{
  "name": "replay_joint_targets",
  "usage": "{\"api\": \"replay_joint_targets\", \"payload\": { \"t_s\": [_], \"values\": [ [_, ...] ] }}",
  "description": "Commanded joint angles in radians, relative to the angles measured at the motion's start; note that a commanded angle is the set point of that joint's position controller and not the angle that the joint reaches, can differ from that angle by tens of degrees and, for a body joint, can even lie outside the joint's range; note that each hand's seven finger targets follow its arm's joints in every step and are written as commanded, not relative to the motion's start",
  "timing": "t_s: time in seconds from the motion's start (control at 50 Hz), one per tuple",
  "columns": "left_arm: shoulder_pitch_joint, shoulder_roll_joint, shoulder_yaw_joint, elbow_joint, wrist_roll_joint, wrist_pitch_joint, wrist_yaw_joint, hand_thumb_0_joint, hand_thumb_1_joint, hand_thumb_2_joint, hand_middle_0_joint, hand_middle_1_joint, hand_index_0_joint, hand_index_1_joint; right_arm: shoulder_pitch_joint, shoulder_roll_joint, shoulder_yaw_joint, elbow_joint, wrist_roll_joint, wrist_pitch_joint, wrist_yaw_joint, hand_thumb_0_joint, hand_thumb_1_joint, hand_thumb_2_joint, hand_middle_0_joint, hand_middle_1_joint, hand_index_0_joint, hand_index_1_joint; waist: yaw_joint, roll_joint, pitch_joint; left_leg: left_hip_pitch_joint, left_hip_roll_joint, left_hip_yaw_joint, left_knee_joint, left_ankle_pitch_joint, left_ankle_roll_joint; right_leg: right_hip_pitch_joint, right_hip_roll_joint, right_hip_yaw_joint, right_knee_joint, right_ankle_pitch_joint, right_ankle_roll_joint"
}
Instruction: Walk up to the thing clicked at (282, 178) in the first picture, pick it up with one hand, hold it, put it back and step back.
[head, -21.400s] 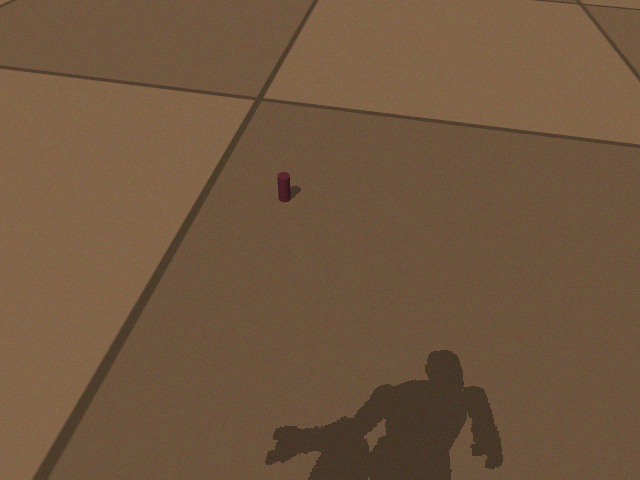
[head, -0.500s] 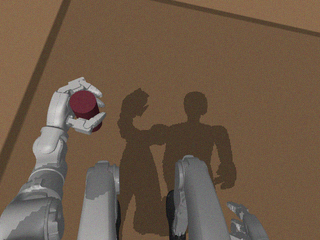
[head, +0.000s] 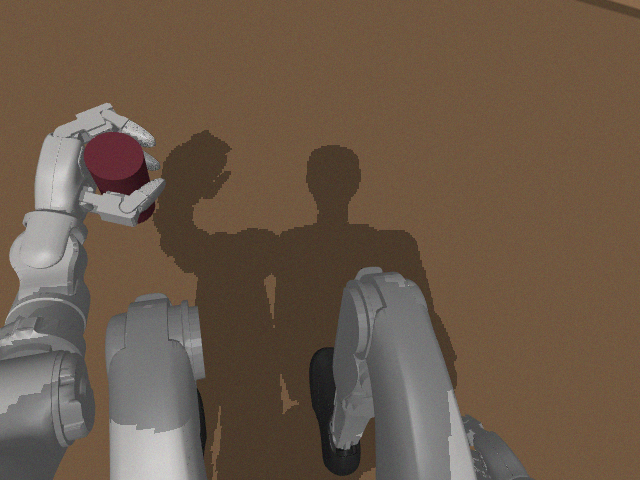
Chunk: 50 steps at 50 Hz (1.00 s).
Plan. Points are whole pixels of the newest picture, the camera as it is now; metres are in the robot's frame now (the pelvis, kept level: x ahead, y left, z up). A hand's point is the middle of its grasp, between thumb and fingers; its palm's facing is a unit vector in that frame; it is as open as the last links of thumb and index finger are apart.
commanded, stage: crouch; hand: left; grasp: from the side
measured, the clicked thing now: (124, 183) +0.47 +0.18 -0.09
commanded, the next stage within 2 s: lower in 0.50 s
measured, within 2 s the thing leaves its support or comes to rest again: rests again in 1.84 s
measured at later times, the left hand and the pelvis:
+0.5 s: hand (141, 188) +0.48 +0.17 -0.12, palm faces -0.19 -0.98 -0.02, open 7.6 cm; pelvis +0.00 +0.01 -0.02, yaw -4 degrees
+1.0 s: hand (154, 203) +0.48 +0.16 -0.18, palm faces -0.24 -0.97 +0.01, open 7.6 cm; pelvis -0.01 +0.01 -0.02, yaw -7 degrees
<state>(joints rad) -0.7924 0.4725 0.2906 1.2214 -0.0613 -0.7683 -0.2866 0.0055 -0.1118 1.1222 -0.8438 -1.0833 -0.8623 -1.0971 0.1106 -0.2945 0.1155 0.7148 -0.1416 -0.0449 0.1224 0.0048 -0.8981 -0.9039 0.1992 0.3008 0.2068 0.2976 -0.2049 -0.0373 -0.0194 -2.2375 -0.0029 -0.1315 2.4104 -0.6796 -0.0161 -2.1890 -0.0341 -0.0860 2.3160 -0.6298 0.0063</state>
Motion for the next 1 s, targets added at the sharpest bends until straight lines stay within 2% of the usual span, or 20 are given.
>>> {"api": "replay_joint_targets", "payload": {
  "t_s": [0.0,0.06,0.08,0.12,0.2,0.24,0.28,0.34,0.38,0.48,0.5,0.54,0.66,0.7,0.72,0.76,0.8,0.86,0.96,0.98],
  "values": [
    [-0.353,0.091,-0.005,-0.197,-0.041,-0.085,-0.012,0.0,0.477,1.281,-1.336,-1.427,-1.342,-1.422,0.13,-0.27,-0.058,-0.036,-0.01,-0.015,-0.012,0.0,-0.889,-0.901,0.2,0.3,0.2,0.3,-0.052,0.205,-0.638,0.377,-0.009,0.066,-0.242,0.053,0.031,0.369,0.049,-0.069,-0.214,0.116,-0.031],
    [-0.356,0.103,-0.021,-0.192,-0.037,-0.09,-0.013,0.0,0.487,1.268,-1.333,-1.411,-1.338,-1.406,0.117,-0.28,-0.045,-0.035,-0.02,-0.012,-0.009,0.0,-0.892,-0.901,0.199,0.3,0.2,0.3,-0.05,0.225,-0.629,0.385,-0.008,0.055,-0.226,0.08,0.024,0.361,0.052,-0.078,-0.196,0.138,-0.033],
    [-0.357,0.099,-0.026,-0.187,-0.039,-0.092,-0.013,0.0,0.496,1.264,-1.333,-1.408,-1.337,-1.403,0.116,-0.285,-0.04,-0.032,-0.021,-0.01,-0.008,0.0,-0.893,-0.902,0.199,0.3,0.2,0.3,-0.058,0.23,-0.618,0.39,-0.007,0.049,-0.223,0.085,0.023,0.345,0.051,-0.084,-0.188,0.142,-0.033],
    [-0.372,0.122,-0.014,-0.19,-0.051,-0.096,-0.013,0.0,0.494,1.271,-1.332,-1.407,-1.334,-1.403,0.11,-0.292,-0.027,-0.033,-0.027,-0.007,-0.007,0.0,-0.892,-0.902,0.199,0.3,0.2,0.3,-0.061,0.23,-0.613,0.369,-0.008,0.047,-0.211,0.068,0.025,0.368,0.053,-0.087,-0.193,0.135,-0.03],
    [-0.381,0.119,-0.042,-0.204,-0.056,-0.104,-0.012,0.0,0.506,1.279,-1.339,-1.415,-1.342,-1.411,0.098,-0.31,-0.009,-0.029,-0.04,-0.002,-0.005,0.0,-0.894,-0.903,0.199,0.3,0.2,0.3,-0.074,0.277,-0.613,0.427,-0.003,0.028,-0.201,0.112,0.013,0.349,0.056,-0.104,-0.172,0.17,-0.033],
    [-0.38,0.123,-0.049,-0.198,-0.054,-0.108,-0.002,0.0,0.487,1.274,-1.338,-1.404,-1.337,-1.404,0.09,-0.308,0.0,-0.025,-0.045,-0.001,-0.004,0.0,-0.896,-0.904,0.199,0.3,0.199,0.3,-0.073,0.269,-0.605,0.412,-0.004,0.029,-0.187,0.128,0.013,0.361,0.059,-0.103,-0.169,0.186,-0.032],
    [-0.38,0.128,-0.056,-0.169,-0.045,-0.11,0.007,0.0,0.459,1.274,-1.341,-1.412,-1.342,-1.411,0.088,-0.316,0.011,-0.024,-0.053,0.003,-0.003,0.0,-0.902,-0.905,0.199,0.3,0.199,0.3,-0.092,0.293,-0.579,0.422,-0.001,0.019,-0.185,0.128,0.011,0.351,0.059,-0.111,-0.168,0.189,-0.032],
    [-0.375,0.141,-0.061,-0.172,-0.045,-0.119,0.015,0.0,0.451,1.271,-1.324,-1.4,-1.325,-1.399,0.074,-0.328,0.027,-0.027,-0.06,0.009,-0.002,0.0,-0.9,-0.905,0.199,0.3,0.199,0.3,-0.096,0.301,-0.576,0.452,0.002,0.005,-0.182,0.157,0.006,0.348,0.06,-0.124,-0.16,0.21,-0.032],
    [-0.394,0.155,-0.065,-0.188,-0.047,-0.127,0.02,0.0,0.457,1.268,-1.336,-1.403,-1.336,-1.403,0.065,-0.332,0.035,-0.029,-0.067,0.012,-0.001,0.0,-0.903,-0.905,0.199,0.3,0.199,0.3,-0.098,0.311,-0.568,0.436,0.001,0.004,-0.177,0.145,0.007,0.362,0.062,-0.125,-0.16,0.205,-0.032],
    [-0.41,0.157,-0.082,-0.158,-0.042,-0.136,0.043,0.0,0.438,1.293,-1.363,-1.428,-1.362,-1.431,0.049,-0.344,0.06,-0.04,-0.079,0.017,0.002,0.0,-0.905,-0.906,0.199,0.3,0.199,0.3,-0.131,0.311,-0.528,0.436,0.005,-0.015,-0.178,0.127,0.004,0.356,0.066,-0.144,-0.161,0.192,-0.031],
    [-0.41,0.175,-0.072,-0.154,-0.042,-0.14,0.047,0.0,0.419,1.28,-1.359,-1.419,-1.357,-1.422,0.039,-0.34,0.066,-0.042,-0.081,0.018,0.002,0.0,-0.905,-0.906,0.199,0.3,0.199,0.3,-0.118,0.31,-0.53,0.429,0.004,-0.014,-0.176,0.112,0.005,0.357,0.069,-0.143,-0.164,0.18,-0.032],
    [-0.417,0.175,-0.095,-0.133,-0.031,-0.143,0.05,0.0,0.441,1.283,-1.364,-1.421,-1.363,-1.423,0.035,-0.346,0.076,-0.044,-0.086,0.02,0.003,0.0,-0.906,-0.906,0.199,0.3,0.199,0.3,-0.134,0.323,-0.507,0.432,0.005,-0.021,-0.18,0.105,0.003,0.345,0.07,-0.15,-0.163,0.175,-0.032],
    [-0.367,0.185,-0.095,-0.034,-0.038,-0.156,0.048,0.0,0.407,1.295,-1.409,-1.478,-1.415,-1.475,0.008,-0.361,0.113,-0.06,-0.094,0.023,0.003,0.0,-0.907,-0.904,0.199,0.3,0.199,0.3,-0.163,0.281,-0.456,0.415,0.009,-0.04,-0.166,0.106,0.007,0.359,0.077,-0.166,-0.169,0.183,-0.027],
    [-0.392,0.2,-0.104,-0.019,-0.043,-0.173,0.038,0.0,0.429,1.306,-1.422,-1.488,-1.429,-1.484,-0.014,-0.37,0.132,-0.076,-0.098,0.021,0.0,0.0,-0.908,-0.904,0.199,0.3,0.199,0.3,-0.183,0.27,-0.422,0.391,0.01,-0.05,-0.164,0.078,0.01,0.365,0.08,-0.175,-0.177,0.165,-0.025],
    [-0.368,0.212,-0.094,-0.004,-0.047,-0.181,0.033,0.0,0.445,1.32,-1.429,-1.497,-1.435,-1.493,-0.022,-0.369,0.14,-0.079,-0.1,0.021,0.001,0.0,-0.902,-0.902,0.2,0.3,0.199,0.3,-0.176,0.266,-0.42,0.388,0.01,-0.051,-0.165,0.075,0.01,0.375,0.081,-0.177,-0.178,0.163,-0.024],
    [-0.396,0.232,-0.105,-0.004,-0.05,-0.199,0.016,0.0,0.463,1.307,-1.433,-1.49,-1.441,-1.483,-0.036,-0.378,0.155,-0.082,-0.105,0.018,-0.003,0.0,-0.904,-0.902,0.2,0.3,0.2,0.3,-0.189,0.293,-0.418,0.416,0.013,-0.059,-0.164,0.076,0.006,0.368,0.083,-0.181,-0.175,0.167,-0.025],
    [-0.417,0.253,-0.099,0.015,-0.059,-0.214,0.009,0.0,0.496,1.309,-1.431,-1.486,-1.441,-1.478,-0.048,-0.387,0.173,-0.089,-0.111,0.013,-0.004,0.0,-0.904,-0.902,0.2,0.3,0.2,0.3,-0.207,0.293,-0.409,0.41,0.014,-0.069,-0.16,0.06,0.008,0.379,0.087,-0.188,-0.179,0.161,-0.024],
    [-0.429,0.294,-0.08,0.027,-0.068,-0.24,0.006,0.0,0.514,1.294,-1.42,-1.465,-1.427,-1.458,-0.072,-0.395,0.197,-0.098,-0.122,0.01,-0.009,0.0,-0.906,-0.903,0.2,0.3,0.2,0.3,-0.209,0.327,-0.406,0.437,0.018,-0.078,-0.153,0.084,0.001,0.394,0.089,-0.191,-0.176,0.182,-0.025],
    [-0.42,0.306,-0.1,0.074,-0.052,-0.271,0.016,0.0,0.544,1.316,-1.411,-1.464,-1.416,-1.459,-0.101,-0.409,0.229,-0.099,-0.148,0.007,-0.012,0.0,-0.901,-0.903,0.2,0.3,0.2,0.3,-0.238,0.36,-0.372,0.484,0.027,-0.102,-0.153,0.101,-0.009,0.392,0.093,-0.208,-0.174,0.204,-0.022],
    [-0.43,0.326,-0.095,0.076,-0.048,-0.279,0.019,0.0,0.543,1.316,-1.409,-1.457,-1.413,-1.454,-0.108,-0.414,0.237,-0.099,-0.151,0.008,-0.014,0.0,-0.901,-0.903,0.2,0.3,0.2,0.3,-0.239,0.366,-0.36,0.486,0.028,-0.109,-0.153,0.106,-0.01,0.392,0.092,-0.212,-0.172,0.208,-0.021]
  ]
}}
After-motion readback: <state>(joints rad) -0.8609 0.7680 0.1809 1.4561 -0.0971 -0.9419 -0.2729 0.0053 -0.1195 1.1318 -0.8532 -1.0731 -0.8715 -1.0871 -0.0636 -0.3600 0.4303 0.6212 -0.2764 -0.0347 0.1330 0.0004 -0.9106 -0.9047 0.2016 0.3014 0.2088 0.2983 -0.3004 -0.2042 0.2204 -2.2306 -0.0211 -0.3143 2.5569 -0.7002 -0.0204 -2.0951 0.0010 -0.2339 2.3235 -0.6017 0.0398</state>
